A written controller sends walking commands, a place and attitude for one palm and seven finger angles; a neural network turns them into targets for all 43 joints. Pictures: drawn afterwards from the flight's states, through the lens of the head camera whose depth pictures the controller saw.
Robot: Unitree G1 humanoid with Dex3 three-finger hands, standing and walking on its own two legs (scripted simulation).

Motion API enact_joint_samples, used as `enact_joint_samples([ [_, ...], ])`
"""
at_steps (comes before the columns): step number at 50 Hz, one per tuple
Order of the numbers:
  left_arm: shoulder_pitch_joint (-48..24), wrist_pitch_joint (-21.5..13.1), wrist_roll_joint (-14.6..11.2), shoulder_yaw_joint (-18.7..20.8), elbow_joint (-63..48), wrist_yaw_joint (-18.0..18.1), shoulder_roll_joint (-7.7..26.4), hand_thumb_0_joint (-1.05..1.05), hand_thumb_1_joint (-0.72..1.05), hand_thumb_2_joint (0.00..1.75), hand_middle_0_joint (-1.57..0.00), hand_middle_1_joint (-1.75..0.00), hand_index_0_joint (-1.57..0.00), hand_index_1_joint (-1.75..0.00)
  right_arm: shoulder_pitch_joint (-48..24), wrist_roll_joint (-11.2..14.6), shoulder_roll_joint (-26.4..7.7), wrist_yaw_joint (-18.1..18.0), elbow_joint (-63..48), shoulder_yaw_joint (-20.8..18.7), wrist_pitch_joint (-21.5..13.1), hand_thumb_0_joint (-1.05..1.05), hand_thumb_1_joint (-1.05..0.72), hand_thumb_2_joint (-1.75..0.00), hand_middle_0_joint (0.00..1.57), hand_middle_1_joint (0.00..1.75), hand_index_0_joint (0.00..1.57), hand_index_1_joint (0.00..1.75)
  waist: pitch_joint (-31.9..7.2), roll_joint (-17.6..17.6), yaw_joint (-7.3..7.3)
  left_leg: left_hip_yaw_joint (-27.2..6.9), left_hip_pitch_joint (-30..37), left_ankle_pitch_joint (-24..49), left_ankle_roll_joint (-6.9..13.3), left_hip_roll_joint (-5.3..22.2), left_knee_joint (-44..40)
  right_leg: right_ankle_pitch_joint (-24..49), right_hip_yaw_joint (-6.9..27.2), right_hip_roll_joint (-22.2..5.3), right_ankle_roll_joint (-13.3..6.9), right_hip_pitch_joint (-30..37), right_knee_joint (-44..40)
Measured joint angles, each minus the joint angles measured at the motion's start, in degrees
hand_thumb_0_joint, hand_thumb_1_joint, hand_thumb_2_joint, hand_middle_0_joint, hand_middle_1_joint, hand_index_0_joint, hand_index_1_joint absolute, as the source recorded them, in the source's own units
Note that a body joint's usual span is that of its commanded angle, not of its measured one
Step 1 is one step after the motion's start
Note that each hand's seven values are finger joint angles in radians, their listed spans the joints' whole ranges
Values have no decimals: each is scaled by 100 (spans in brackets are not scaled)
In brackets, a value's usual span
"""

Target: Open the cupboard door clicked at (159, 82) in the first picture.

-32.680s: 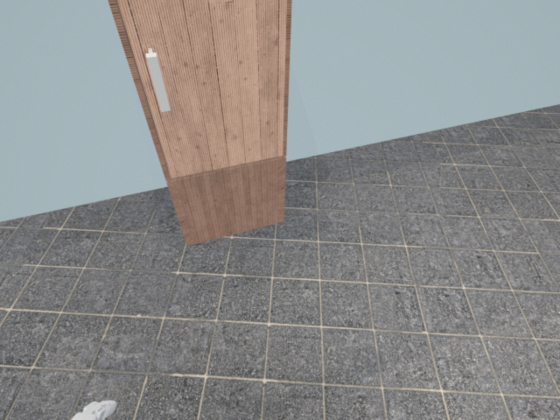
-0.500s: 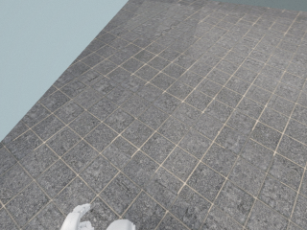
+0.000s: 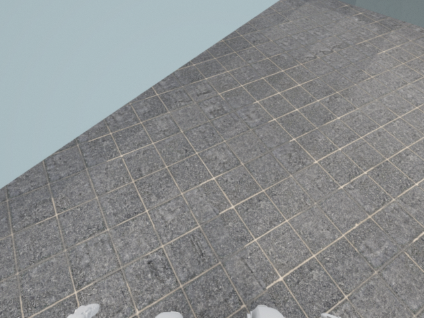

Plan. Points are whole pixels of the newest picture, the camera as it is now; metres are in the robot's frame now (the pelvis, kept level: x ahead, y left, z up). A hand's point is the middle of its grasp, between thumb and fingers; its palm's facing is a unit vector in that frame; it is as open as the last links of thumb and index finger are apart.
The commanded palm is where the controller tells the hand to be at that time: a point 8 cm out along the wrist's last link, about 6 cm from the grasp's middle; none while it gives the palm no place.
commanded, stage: turn to face it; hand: left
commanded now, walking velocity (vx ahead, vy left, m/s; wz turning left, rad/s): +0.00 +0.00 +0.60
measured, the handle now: out of the picture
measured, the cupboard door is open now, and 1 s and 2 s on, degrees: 38 38 38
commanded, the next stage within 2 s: none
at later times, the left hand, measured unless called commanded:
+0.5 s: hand out of the picture -0.01 +0.18 -0.19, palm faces +0.36 -0.91 -0.22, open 7.3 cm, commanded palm none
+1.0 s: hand out of the picture +0.00 +0.14 -0.15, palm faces +0.57 -0.77 -0.27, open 7.4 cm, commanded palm none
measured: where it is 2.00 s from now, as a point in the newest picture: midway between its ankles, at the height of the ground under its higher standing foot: outside the picture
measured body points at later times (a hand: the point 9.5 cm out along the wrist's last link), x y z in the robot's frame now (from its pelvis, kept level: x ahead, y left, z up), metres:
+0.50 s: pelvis +0.01 -0.03 -0.01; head +0.05 +0.01 +0.43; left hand -0.03 +0.23 -0.17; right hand +0.20 -0.24 -0.14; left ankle -0.03 +0.07 -0.74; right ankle +0.02 -0.16 -0.72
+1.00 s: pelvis +0.03 -0.08 +0.00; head +0.09 -0.06 +0.45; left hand -0.03 +0.18 -0.13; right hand +0.25 -0.25 -0.15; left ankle -0.06 +0.02 -0.65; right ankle +0.08 -0.17 -0.73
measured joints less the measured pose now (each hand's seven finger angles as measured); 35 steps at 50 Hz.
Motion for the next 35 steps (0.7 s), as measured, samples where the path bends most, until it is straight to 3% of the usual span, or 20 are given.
enact_joint_samples([
  [4,4,-119,-13,-52,-128,-3,-74,1,91,90,-20,-30,-20,-30,113,28,-5,18,21,-68,91,0,-90,-89,20,30,21,30,-83,97,-68,-290,-198,-114,-178,-89,295,405,-95,162,-92,685,-1533],
  [6,10,-210,31,-85,-144,37,-170,1,91,90,-20,-30,-20,-30,96,62,-59,18,72,-143,146,0,-90,-89,20,30,21,30,-53,150,-61,-292,-516,-972,-178,-159,1123,734,-193,133,-310,699,-1581],
  [9,75,-199,35,-171,-137,71,-369,1,91,90,-20,-30,-20,-30,98,48,-163,58,140,-232,231,0,-90,-89,20,30,21,30,-6,203,-117,-31,-1005,-1369,-195,-176,2841,626,-464,-12,-462,892,-1683],
  [12,178,-199,24,-210,-96,83,-479,1,91,90,-20,-30,-20,-30,91,50,-168,96,187,-247,257,0,-91,-89,20,30,20,30,-6,89,-165,260,-1118,-1156,-313,-20,3505,729,-674,-136,-477,1106,-2021],
  [16,251,-261,35,-212,-56,97,-543,1,91,90,-20,-30,-20,-30,59,75,-113,102,210,-202,240,0,-91,-90,20,30,20,30,40,-117,-153,524,-728,-1239,-408,132,2587,774,-977,-302,-471,1272,-2221],
  [20,290,-289,62,-162,-16,67,-436,1,92,90,-21,-30,-20,-30,-79,94,-70,102,199,-142,197,0,-91,-90,20,30,20,30,118,-250,-39,742,-208,-1238,-350,146,1315,582,-1282,-457,-404,1264,-1960],
  [23,388,-239,23,-102,31,31,-315,1,92,90,-21,-30,-20,-30,-153,81,-88,117,79,-103,97,0,-91,-90,20,30,20,30,72,-259,-10,810,244,-345,-173,125,240,275,-1486,-570,-290,1072,-1386],
  [26,287,-12,-1,-19,157,48,-97,1,92,90,-21,-30,-20,-30,-234,39,29,71,16,-71,-35,0,-91,-90,20,30,20,30,102,-438,11,717,60,-494,126,1,560,-639,-812,-447,-104,429,154],
  [29,151,87,10,37,230,48,-7,1,92,90,-20,-30,-20,-30,-148,17,85,-15,-17,-28,-75,0,-91,-89,20,30,20,30,36,-385,7,530,102,-476,138,-12,361,-414,-410,-223,-47,-38,1049],
  [32,20,65,5,46,162,13,1,1,92,90,-20,-30,-20,-30,-64,14,85,-60,27,1,-74,0,-90,-89,20,30,20,30,8,-271,13,341,197,-249,112,-39,31,-54,-175,-131,-11,-212,1106],
  [35,-88,29,-8,30,58,4,-25,1,91,90,-20,-30,-20,-30,29,3,76,-56,71,3,-57,0,-90,-89,20,30,21,30,-13,-153,-15,136,232,-110,78,-58,-155,6,-53,-61,-2,-120,596],
])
